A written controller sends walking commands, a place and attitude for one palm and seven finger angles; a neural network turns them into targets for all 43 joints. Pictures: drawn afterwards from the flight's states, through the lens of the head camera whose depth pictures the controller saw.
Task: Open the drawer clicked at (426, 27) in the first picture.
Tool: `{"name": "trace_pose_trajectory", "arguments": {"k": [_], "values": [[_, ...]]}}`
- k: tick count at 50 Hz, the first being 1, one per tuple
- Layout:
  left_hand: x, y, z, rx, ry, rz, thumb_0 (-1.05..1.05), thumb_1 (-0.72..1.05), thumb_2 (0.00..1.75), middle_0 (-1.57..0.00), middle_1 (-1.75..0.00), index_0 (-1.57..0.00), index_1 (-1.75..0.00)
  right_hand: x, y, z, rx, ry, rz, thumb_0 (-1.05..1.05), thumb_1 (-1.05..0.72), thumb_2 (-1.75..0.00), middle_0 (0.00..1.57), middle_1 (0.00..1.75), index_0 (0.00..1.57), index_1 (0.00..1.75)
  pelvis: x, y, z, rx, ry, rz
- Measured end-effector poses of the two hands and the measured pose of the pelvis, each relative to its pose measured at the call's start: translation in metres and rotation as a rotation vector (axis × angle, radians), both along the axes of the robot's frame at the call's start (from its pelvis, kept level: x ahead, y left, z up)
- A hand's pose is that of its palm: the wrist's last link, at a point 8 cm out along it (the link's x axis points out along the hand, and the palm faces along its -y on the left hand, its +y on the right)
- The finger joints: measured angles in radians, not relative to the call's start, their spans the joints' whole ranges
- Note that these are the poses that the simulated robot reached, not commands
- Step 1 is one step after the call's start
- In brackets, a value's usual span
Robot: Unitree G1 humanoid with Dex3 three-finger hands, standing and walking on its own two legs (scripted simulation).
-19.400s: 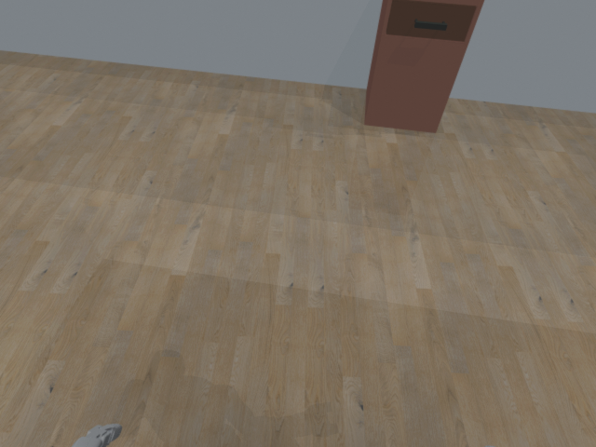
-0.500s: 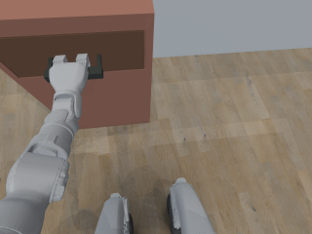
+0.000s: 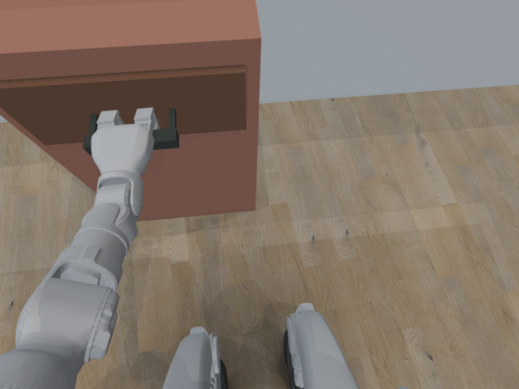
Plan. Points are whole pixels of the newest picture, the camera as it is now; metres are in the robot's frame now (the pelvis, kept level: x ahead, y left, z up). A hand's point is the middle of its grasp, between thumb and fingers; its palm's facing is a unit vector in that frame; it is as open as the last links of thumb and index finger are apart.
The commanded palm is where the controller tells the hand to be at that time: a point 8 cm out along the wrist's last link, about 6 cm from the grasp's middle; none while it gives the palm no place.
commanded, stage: pull the drawer open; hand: left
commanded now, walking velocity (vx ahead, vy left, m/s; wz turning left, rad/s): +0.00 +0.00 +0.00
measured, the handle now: (133, 129) +0.54 +0.17 -0.03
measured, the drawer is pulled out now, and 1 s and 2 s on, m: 0.01 0.07 0.12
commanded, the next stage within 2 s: none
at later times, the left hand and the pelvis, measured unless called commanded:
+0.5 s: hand (135, 181) +0.45 +0.17 -0.05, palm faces -0.05 -0.02 -1.00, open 5.8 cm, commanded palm +0.41 +0.17 -0.01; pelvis +0.01 +0.00 +0.01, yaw +0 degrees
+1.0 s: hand (135, 198) +0.42 +0.17 -0.05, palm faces -0.04 -0.01 -1.00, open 5.8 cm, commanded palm +0.38 +0.17 -0.01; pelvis +0.00 +0.00 +0.01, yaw +0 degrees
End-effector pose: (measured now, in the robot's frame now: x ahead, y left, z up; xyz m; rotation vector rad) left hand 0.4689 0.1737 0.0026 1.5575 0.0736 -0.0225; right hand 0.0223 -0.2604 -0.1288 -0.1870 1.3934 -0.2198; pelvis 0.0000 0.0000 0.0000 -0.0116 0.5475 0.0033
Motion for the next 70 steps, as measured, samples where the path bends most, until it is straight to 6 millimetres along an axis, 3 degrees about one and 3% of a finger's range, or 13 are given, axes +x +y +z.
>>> {"name": "trace_pose_trajectory", "arguments": {"k": [21, 44, 70], "values": [[-0.030, 0.000, -0.001, -0.005, -0.017, -0.006, 0.00, 0.71, 0.78, -0.33, -1.35, -0.37, -1.35, 0.037, 0.001, 0.007, 0.007, -0.054, 0.033, 0.00, -0.90, -0.90, 0.20, 0.30, 0.21, 0.30, 0.008, 0.000, 0.011, 0.002, -0.032, 0.000], [-0.061, -0.001, -0.001, -0.005, -0.026, -0.003, 0.01, 0.71, 0.80, -0.33, -1.35, -0.37, -1.35, 0.043, 0.000, 0.007, 0.014, -0.085, 0.049, 0.00, -0.90, -0.90, 0.20, 0.30, 0.20, 0.30, 0.002, -0.004, 0.013, 0.011, -0.060, 0.000], [-0.088, -0.002, -0.001, -0.015, -0.028, 0.004, 0.01, 0.71, 0.79, -0.32, -1.35, -0.38, -1.35, 0.065, 0.000, 0.013, 0.009, -0.151, 0.066, 0.00, -0.90, -0.90, 0.20, 0.30, 0.20, 0.30, 0.004, -0.006, 0.017, 0.017, -0.083, -0.005]]}}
